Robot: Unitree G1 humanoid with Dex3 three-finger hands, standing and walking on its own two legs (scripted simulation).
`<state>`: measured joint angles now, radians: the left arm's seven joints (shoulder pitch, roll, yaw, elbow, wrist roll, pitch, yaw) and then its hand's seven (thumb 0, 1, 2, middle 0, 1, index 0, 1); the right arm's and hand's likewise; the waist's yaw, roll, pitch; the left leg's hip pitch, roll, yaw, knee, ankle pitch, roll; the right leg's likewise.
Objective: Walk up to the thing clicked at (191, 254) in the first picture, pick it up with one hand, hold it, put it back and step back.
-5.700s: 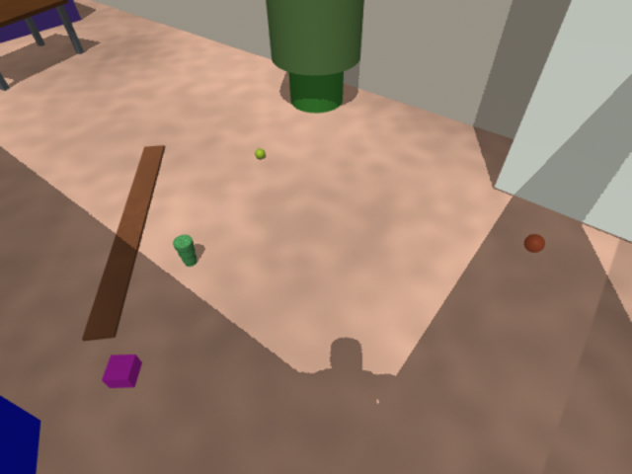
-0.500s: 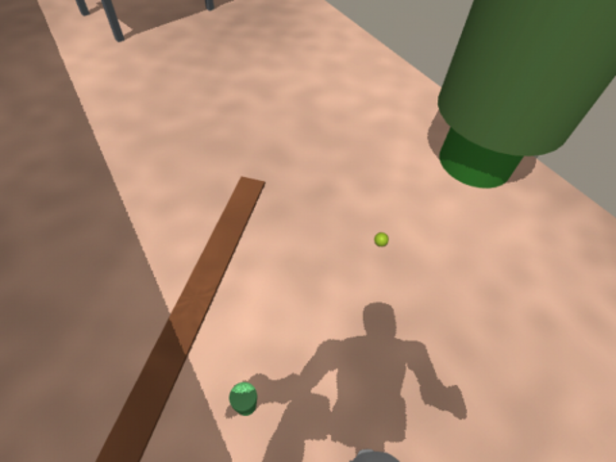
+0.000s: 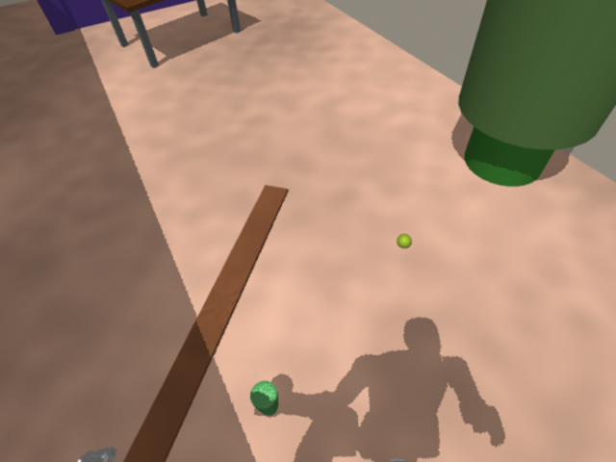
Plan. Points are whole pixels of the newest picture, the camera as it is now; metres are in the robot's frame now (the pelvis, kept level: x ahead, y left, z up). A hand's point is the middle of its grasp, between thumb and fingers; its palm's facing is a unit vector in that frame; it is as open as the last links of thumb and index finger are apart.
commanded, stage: walk up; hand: left
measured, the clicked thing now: (266, 400) +0.39 +0.18 -0.68
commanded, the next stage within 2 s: none
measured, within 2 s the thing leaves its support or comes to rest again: neither
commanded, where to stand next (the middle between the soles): +0.06 +0.01 m, yaw -3 degrees
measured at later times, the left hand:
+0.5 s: hand out of the picture +0.07 +0.24 -0.11, palm faces -0.06 -0.91 -0.40, open 7.4 cm
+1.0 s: hand out of the picture +0.14 +0.24 -0.14, palm faces -0.08 -0.89 -0.45, open 7.4 cm
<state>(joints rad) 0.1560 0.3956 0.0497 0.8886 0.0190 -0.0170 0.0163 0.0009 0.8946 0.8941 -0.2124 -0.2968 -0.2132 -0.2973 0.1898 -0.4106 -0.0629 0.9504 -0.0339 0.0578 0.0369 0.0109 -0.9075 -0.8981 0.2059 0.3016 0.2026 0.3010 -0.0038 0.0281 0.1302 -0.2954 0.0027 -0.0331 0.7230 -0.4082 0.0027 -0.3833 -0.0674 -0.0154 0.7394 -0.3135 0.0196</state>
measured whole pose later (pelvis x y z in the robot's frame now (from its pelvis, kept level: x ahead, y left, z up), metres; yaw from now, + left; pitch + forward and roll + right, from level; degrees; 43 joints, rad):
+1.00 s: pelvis +0.00 -0.02 -0.01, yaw -5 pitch -3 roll +1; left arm 0.14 0.38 0.04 0.81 -0.03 0.01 0.04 0.00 0.90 0.89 -0.21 -0.30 -0.21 -0.30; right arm 0.04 -0.37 -0.05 0.71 -0.04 0.09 0.02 0.01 -0.90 -0.90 0.21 0.30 0.21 0.30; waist -0.01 0.05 0.22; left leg -0.51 -0.01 0.02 0.68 -0.12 0.02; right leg -0.34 0.01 0.02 0.90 -0.50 -0.01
